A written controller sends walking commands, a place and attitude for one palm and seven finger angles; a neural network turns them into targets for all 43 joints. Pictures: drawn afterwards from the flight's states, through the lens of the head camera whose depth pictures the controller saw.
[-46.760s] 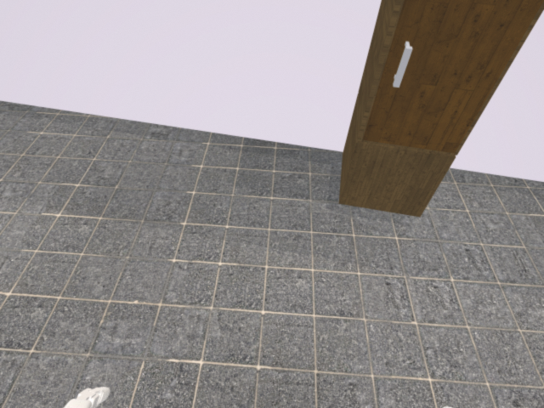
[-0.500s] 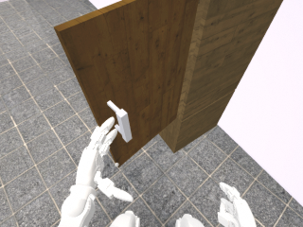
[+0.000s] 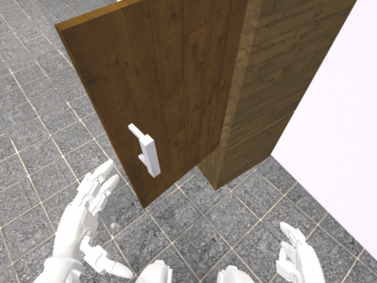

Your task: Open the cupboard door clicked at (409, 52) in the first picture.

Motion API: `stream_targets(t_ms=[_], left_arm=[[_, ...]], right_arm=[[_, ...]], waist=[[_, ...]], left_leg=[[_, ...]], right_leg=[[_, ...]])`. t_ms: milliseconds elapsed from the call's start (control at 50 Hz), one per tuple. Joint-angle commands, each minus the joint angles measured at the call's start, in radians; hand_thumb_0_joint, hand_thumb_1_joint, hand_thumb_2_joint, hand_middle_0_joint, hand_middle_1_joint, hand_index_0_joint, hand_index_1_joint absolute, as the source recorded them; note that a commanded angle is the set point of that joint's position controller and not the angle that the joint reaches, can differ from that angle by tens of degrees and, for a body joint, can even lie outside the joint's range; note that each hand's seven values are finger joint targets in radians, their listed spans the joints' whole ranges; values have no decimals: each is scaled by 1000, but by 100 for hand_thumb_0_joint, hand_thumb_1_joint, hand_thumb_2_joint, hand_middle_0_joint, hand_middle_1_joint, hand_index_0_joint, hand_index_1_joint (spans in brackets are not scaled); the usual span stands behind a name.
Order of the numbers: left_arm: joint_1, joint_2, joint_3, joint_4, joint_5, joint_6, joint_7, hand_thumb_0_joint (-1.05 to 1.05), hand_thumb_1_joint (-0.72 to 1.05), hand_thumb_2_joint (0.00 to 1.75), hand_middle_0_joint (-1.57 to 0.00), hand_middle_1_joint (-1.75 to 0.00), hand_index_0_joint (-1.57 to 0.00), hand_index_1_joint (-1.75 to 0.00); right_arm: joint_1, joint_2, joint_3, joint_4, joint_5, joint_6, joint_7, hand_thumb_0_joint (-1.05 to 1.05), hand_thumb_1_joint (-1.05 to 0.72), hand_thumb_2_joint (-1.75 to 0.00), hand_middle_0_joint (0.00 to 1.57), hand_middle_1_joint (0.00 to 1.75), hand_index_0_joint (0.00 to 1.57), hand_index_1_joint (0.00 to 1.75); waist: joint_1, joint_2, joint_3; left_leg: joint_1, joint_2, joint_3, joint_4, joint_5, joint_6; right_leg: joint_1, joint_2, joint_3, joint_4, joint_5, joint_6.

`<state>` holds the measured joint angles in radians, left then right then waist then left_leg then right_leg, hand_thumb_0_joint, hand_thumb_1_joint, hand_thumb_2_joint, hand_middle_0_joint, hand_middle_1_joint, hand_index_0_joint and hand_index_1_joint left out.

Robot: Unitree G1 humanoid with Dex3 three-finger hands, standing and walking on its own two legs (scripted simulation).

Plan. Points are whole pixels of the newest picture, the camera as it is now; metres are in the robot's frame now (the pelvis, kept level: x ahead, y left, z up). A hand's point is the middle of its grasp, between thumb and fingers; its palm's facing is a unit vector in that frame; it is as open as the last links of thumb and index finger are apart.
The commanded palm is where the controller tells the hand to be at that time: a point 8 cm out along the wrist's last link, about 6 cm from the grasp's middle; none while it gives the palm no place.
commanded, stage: slide the hand sideways off the handle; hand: left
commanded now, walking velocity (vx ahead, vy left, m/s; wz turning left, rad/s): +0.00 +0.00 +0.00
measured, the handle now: (144, 151) +0.36 +0.12 +0.07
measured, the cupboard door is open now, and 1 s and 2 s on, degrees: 100 100 100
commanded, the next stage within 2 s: draw the hand back to the body in 0.06 s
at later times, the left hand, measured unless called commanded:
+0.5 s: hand (78, 225) +0.20 +0.19 +0.11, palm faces -0.03 -1.00 -0.07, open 16.3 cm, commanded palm +0.17 +0.24 +0.12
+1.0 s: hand (17, 206) +0.20 +0.25 +0.17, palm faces +0.30 -0.87 -0.39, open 13.4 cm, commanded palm +0.16 +0.29 +0.20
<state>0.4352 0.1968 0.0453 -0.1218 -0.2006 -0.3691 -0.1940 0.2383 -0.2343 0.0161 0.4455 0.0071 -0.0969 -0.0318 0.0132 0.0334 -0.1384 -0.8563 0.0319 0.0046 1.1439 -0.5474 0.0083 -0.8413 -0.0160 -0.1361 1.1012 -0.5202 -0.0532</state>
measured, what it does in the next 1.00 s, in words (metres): rises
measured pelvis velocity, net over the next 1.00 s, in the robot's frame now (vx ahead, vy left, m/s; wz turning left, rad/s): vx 0.02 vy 0.02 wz -0.01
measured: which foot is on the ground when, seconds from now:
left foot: down 0.00-1.00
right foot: down 0.00-1.00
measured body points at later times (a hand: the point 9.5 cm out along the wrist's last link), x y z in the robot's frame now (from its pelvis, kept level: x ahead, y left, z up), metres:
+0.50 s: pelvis +0.00 +0.00 +0.02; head +0.03 -0.01 +0.47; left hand +0.19 +0.24 +0.12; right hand +0.19 -0.22 -0.05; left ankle +0.01 +0.11 -0.65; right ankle +0.01 -0.09 -0.65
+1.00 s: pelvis +0.02 +0.02 +0.07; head +0.01 +0.00 +0.52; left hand +0.18 +0.29 +0.20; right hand +0.20 -0.20 -0.01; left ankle +0.01 +0.11 -0.65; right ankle +0.01 -0.09 -0.65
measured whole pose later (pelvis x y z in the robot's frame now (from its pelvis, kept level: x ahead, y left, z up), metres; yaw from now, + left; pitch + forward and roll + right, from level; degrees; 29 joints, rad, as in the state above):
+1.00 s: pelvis +0.02 +0.02 +0.07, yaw +0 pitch +1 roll -1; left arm 0.56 0.33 0.18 -0.38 -0.05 -0.03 0.12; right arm 0.26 -0.23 0.06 0.56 0.01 -0.13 -0.11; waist 0.05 0.07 -0.05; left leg -0.31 0.01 0.04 0.66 -0.37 0.03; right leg -0.29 0.00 -0.10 0.61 -0.33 -0.02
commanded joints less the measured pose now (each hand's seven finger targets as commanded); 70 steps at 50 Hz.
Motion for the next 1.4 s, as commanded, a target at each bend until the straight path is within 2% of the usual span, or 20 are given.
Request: stream_targets(t_ms=[0, 140, 220, 260, 300, 320, 400, 540, 640, 660, 680, 700, 740, 800, 960, 1060, 1080, 1200, 1320, 1380], left_arm=[[19, 111, 95, -215, -37, -52, -33, 0, -50, 30, -15, -30, -15, -30], [-30, 95, 82, -218, -68, -60, -57, 0, -50, 30, -15, -30, -15, -30], [1, 185, 159, -305, -72, -48, -51, 0, -50, 30, -15, -30, -15, -30], [12, 180, 161, -335, -76, -26, -47, 0, -50, 30, -15, -30, -15, -30], [45, 172, 169, -331, -86, 5, -47, 0, -50, 30, -15, -30, -15, -30], [67, 176, 191, -302, -94, 23, -47, 0, -50, 30, -15, -30, -15, -30], [61, 168, 193, -275, -115, 69, -68, 0, -50, 30, -15, -30, -15, -30], [55, 200, 215, -369, -131, 70, -88, 0, -50, 30, -15, -30, -15, -30], [30, 215, 242, -383, -137, 91, -83, 0, -32, 37, -16, -30, -16, -30], [16, 374, 283, -456, 35, 140, 86, 0, -29, 39, -16, -30, -16, -30], [85, 255, 218, -452, 51, 183, 159, 0, -26, 40, -16, -30, -16, -30], [116, 216, 189, -447, 64, 210, 194, 0, -22, 42, -16, -30, -16, -30], [129, 210, 173, -457, 106, 243, 251, 0, -15, 45, -16, -30, -16, -30], [100, 250, 202, -486, 138, 256, 303, 0, -5, 50, -17, -30, -17, -30], [43, 279, 257, -476, 165, 261, 348, 0, 23, 62, -18, -30, -18, -30], [21, 283, 282, -471, 165, 254, 344, 0, 41, 69, -18, -30, -18, -30], [25, 284, 295, -462, 163, 254, 344, 0, 44, 70, -18, -30, -18, -30], [4, 319, 367, -487, 159, 242, 338, 0, 65, 80, -19, -30, -19, -30], [-50, 352, 427, -489, 151, 231, 333, 0, 87, 88, -20, -30, -20, -30], [-43, 301, 388, -450, 150, 234, 325, 0, 90, 90, -20, -30, -20, -30]], right_arm=[[-30, -106, -52, -156, 11, -54, -16, 0, -90, -90, 20, 30, 20, 30], [-39, -109, -47, -150, 11, -75, -26, 0, -90, -90, 20, 30, 20, 30], [-27, -111, -47, -159, 17, -76, -32, 0, -90, -90, 20, 30, 20, 30], [-24, -104, -45, -166, 24, -76, -35, 0, -90, -90, 20, 30, 20, 30], [-27, -100, -42, -164, 30, -73, -36, 0, -90, -90, 20, 30, 20, 30], [-36, -98, -43, -161, 33, -69, -38, 0, -90, -90, 20, 30, 20, 30], [-46, -107, -34, -160, 39, -66, -42, 0, -90, -90, 20, 30, 20, 30], [-48, -111, -23, -161, 41, -101, -44, 0, -90, -90, 20, 30, 20, 30], [-57, -114, -18, -142, 45, -124, -45, 0, -90, -90, 20, 30, 20, 30], [-64, -111, -27, -140, 28, -108, -73, 0, -90, -90, 20, 30, 20, 30], [-59, -87, -16, -138, 20, -103, -81, 0, -90, -90, 20, 30, 20, 30], [-55, -85, -13, -135, 19, -98, -82, 0, -90, -90, 20, 30, 20, 30], [-56, -82, -9, -113, 19, -86, -80, 0, -90, -90, 20, 30, 20, 30], [-74, -91, -6, -98, 13, -80, -86, 0, -90, -90, 20, 30, 20, 30], [-102, -94, 0, -39, 3, -98, -88, 0, -90, -90, 20, 30, 20, 30], [-128, -99, -3, -12, -1, -106, -73, 0, -90, -90, 20, 30, 20, 30], [-128, -99, -4, -6, -3, -105, -71, 0, -90, -90, 20, 30, 20, 30], [-140, -99, -12, 11, -9, -97, -57, 0, -90, -90, 20, 30, 20, 30], [-157, -100, -19, 29, -11, -85, -48, 0, -90, -90, 20, 30, 20, 30], [-154, -101, -22, 35, -11, -79, -41, 0, -90, -90, 20, 30, 20, 30]], waist=[[-9, -23, -229], [-29, -25, -185], [-1, 18, -242], [-1, 25, -247], [-1, 33, -224], [3, 1, -208], [-12, -20, -112], [-1, 34, -111], [0, 43, -58], [55, 25, -90], [26, 49, -37], [22, 28, -10], [21, 52, 8], [22, 22, 6], [33, 37, 39], [42, 38, 69], [44, 13, 76], [57, 43, 60], [60, 63, 73], [52, 45, 95]], left_leg=[[71, -50, -29, -146, 277, 4], [53, -46, -39, -127, 250, 5], [114, -46, -37, -170, 281, 9], [152, -46, -36, -196, 292, 9], [173, -46, -37, -219, 304, 7], [167, -44, -40, -228, 305, 7], [171, -43, -41, -261, 253, 4], [266, -39, -50, -318, 298, 5], [307, -34, -58, -363, 271, 3], [332, -18, -33, -418, 254, 11], [353, -24, -25, -441, 245, 8], [358, -21, -32, -458, 232, 4], [398, -15, -27, -479, 260, 10], [463, -14, -22, -521, 300, 15], [600, -5, -24, -646, 404, 11], [659, 1, -22, -706, 484, 5], [663, 4, -25, -719, 504, 3], [731, 9, -13, -754, 626, -5], [766, 7, 0, -773, 651, -4], [775, 11, -3, -787, 652, -5]], right_leg=[[237, 20, 131, -177, 296, 28], [188, 20, 132, -181, 240, 31], [259, 25, 134, -207, 251, 23], [279, 25, 125, -221, 271, 26], [295, 27, 113, -238, 295, 29], [310, 30, 110, -250, 290, 29], [301, 26, 114, -306, 234, 37], [352, 32, 97, -336, 275, 29], [357, 37, 81, -373, 240, 28], [398, 6, 144, -440, 214, 17], [395, -3, 136, -472, 204, 21], [394, -3, 117, -476, 189, 24], [430, -2, 107, -493, 220, 25], [485, -3, 101, -532, 268, 28], [612, 0, 89, -617, 352, 29], [676, 2, 88, -664, 406, 30], [693, 5, 82, -669, 417, 30], [759, 7, 92, -706, 500, 29], [790, 8, 103, -747, 537, 28], [778, 11, 96, -755, 525, 33]])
